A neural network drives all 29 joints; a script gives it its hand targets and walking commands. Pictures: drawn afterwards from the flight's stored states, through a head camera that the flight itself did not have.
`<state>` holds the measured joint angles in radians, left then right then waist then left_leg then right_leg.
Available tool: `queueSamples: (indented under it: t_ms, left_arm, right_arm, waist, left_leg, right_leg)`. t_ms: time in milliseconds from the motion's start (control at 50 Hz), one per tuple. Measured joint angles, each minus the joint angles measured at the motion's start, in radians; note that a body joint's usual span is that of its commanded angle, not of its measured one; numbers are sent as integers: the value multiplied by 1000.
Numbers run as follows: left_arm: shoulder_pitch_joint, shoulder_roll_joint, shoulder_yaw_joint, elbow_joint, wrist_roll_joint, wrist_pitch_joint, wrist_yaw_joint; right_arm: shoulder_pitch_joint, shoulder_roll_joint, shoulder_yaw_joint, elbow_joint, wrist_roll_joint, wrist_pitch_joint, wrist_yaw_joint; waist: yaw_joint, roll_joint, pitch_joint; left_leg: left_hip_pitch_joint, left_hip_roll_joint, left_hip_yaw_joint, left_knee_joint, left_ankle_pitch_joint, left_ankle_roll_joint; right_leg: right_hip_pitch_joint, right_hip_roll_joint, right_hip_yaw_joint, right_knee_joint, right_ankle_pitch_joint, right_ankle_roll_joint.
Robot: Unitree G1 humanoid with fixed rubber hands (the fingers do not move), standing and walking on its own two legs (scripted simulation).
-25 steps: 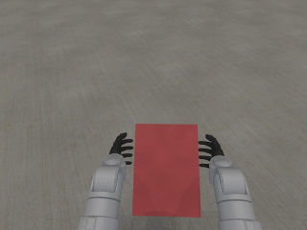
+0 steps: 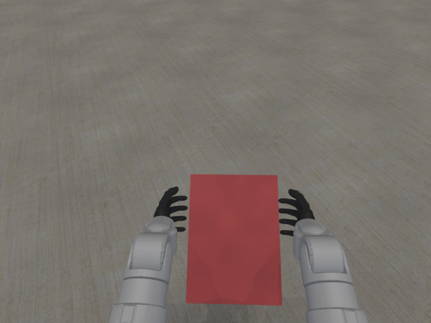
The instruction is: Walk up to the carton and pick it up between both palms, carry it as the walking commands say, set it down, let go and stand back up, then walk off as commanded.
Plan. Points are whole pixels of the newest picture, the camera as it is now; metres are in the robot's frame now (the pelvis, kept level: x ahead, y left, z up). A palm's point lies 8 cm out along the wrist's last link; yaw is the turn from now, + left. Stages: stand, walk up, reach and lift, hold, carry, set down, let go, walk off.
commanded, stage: carry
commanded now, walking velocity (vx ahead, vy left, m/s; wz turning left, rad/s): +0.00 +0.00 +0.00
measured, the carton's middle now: (231, 234) +0.34 +0.00 -0.07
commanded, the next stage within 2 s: hold in 0.12 s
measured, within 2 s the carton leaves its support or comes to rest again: neither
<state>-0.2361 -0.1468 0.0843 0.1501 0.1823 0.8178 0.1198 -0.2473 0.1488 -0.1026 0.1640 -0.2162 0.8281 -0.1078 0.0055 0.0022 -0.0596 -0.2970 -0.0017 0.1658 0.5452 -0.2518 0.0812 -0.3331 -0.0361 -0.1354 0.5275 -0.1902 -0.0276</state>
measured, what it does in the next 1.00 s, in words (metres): shifts its weight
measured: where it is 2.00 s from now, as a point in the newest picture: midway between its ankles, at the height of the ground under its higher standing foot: outside the picture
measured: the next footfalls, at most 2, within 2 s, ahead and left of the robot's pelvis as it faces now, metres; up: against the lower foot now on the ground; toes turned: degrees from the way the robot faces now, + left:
none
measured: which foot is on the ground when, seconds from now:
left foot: down 0.00-1.00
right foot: down 0.00-1.00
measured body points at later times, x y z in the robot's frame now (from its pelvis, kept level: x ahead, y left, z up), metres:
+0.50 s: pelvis -0.02 -0.01 -0.01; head -0.08 -0.03 +0.44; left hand +0.30 +0.11 +0.04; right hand +0.30 -0.16 +0.03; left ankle +0.03 +0.07 -0.73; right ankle +0.06 -0.12 -0.73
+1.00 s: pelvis -0.04 -0.04 -0.04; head +0.03 -0.03 +0.40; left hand +0.32 +0.12 -0.07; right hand +0.32 -0.15 -0.06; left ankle +0.03 +0.06 -0.73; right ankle +0.06 -0.12 -0.73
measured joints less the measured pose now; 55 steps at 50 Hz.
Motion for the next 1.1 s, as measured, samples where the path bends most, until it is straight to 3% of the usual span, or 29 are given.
queueSamples:
  t_ms: [160, 240, 280, 340, 440, 560, 620, 700, 960, 1100]
  left_arm:
    - [1, 0, 2, 13, 7, -11, -6]
    - [-3, -1, 15, 92, 55, -57, -23]
    - [-11, -3, 23, 108, 56, -49, -11]
    - [-54, -13, 37, 147, 53, -48, 8]
    - [-168, -50, 125, 307, 91, -120, -19]
    - [-278, -93, 288, 496, 185, -210, -25]
    - [-294, -96, 338, 545, 211, -254, -22]
    - [-294, -73, 356, 570, 208, -307, -27]
    - [-368, -32, 368, 574, 168, -492, -23]
    - [-360, -31, 315, 547, 119, -556, 3]
  right_arm:
    - [2, 0, 0, 7, -7, -6, 8]
    - [19, -4, 7, 59, -31, -44, 41]
    - [21, -5, 4, 66, -21, -38, 52]
    - [-9, 1, -42, 95, -26, -46, 61]
    - [-113, 30, -192, 199, -93, -87, 58]
    - [-229, 40, -302, 389, -149, -161, -13]
    - [-265, 31, -331, 470, -158, -207, -10]
    - [-296, 28, -348, 540, -169, -274, 18]
    - [-330, 64, -335, 496, -116, -460, -48]
    - [-304, 58, -296, 454, -69, -530, -79]
  waist:
    - [-4, 3, 2]
    - [-83, 17, 45]
    - [-102, 14, 52]
    - [-114, 16, 62]
    - [-117, 22, 87]
    - [-87, 17, 109]
    - [-69, 10, 119]
    - [-73, -2, 135]
    - [-67, 1, 191]
    - [-64, 2, 177]
  left_leg:
    - [4, 3, -6, 2, 0, -4]
    - [60, -23, -85, -11, 14, -2]
    - [73, -33, -108, -9, 17, -6]
    - [86, -42, -133, 10, 14, -7]
    - [116, -52, -142, 40, 4, -5]
    - [120, -54, -136, 86, -17, -10]
    - [102, -52, -138, 109, -24, -16]
    - [50, -53, -155, 138, -25, -26]
    - [-259, -69, -199, 288, -38, -42]
    - [-422, -76, -202, 377, -66, -42]
  right_leg:
    - [8, 3, -3, -1, -1, -3]
    - [99, 45, 82, -40, 2, 12]
    - [119, 60, 126, -41, 11, 24]
    - [138, 63, 132, -18, -16, 20]
    - [161, 65, 143, 28, -36, 21]
    - [146, 89, 185, 95, -57, 14]
    - [123, 99, 194, 123, -63, 7]
    - [74, 104, 183, 151, -67, -2]
    - [-226, 114, 158, 290, -81, -11]
    - [-387, 117, 158, 375, -108, -6]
